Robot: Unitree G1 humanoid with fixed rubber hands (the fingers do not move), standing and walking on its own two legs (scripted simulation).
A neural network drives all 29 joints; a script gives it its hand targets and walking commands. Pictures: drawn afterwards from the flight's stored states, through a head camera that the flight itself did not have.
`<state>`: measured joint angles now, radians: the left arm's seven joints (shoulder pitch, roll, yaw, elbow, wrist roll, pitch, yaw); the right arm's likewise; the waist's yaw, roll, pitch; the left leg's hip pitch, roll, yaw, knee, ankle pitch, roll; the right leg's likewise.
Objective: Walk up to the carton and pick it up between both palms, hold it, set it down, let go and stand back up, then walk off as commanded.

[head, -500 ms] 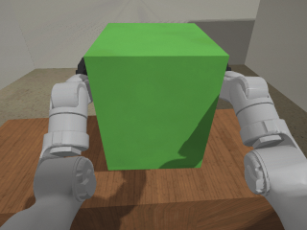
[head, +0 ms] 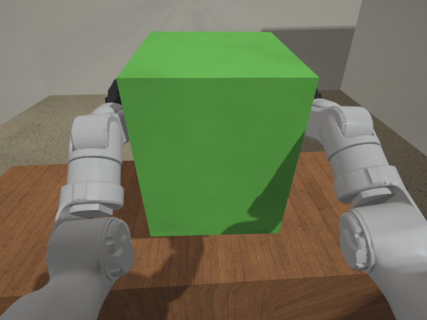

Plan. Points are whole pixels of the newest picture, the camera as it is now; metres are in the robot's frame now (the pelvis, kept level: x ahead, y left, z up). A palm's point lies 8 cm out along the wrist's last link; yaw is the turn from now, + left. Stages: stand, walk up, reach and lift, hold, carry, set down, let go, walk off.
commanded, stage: set down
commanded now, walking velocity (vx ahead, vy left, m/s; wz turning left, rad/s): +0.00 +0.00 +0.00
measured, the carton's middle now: (213, 129) +0.42 +0.00 +0.26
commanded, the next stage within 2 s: none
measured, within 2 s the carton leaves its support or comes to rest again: neither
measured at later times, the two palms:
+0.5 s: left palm (123, 115) +0.42 +0.17 +0.29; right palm (297, 118) +0.42 -0.16 +0.27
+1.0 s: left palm (125, 133) +0.42 +0.18 +0.25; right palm (288, 136) +0.43 -0.15 +0.22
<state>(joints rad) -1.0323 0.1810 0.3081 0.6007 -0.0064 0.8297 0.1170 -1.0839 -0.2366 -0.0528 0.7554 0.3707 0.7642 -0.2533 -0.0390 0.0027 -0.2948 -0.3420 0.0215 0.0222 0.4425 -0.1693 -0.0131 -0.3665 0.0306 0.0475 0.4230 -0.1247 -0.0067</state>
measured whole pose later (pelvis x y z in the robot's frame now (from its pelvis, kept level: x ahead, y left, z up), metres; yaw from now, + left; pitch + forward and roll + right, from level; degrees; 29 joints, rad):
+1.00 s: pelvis +0.01 -0.01 +0.00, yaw +1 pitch +5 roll +0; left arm -1.07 0.17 0.25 0.95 -0.01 0.45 0.14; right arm -1.08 -0.22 0.00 1.15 0.32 0.31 -0.13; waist 0.00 0.00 -0.23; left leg -0.34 0.03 -0.01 0.44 -0.18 -0.02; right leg -0.35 0.04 0.02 0.40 -0.14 -0.02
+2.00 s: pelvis +0.03 -0.01 +0.00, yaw +1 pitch +6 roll -1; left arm -1.02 0.12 0.20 0.98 -0.01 0.32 0.18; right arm -1.02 -0.24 -0.07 1.21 0.23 0.17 -0.05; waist 0.06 0.00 -0.18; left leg -0.34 0.04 -0.01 0.44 -0.20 -0.03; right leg -0.35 0.05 0.01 0.40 -0.16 -0.03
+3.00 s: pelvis +0.04 -0.02 +0.00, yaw +2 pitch +7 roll -1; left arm -0.94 0.00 0.35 0.97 0.08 0.21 0.19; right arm -0.96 -0.24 -0.31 1.25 -0.08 0.04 0.07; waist 0.09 0.00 -0.14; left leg -0.34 0.05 -0.02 0.44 -0.21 -0.04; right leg -0.35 0.06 0.00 0.40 -0.17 -0.03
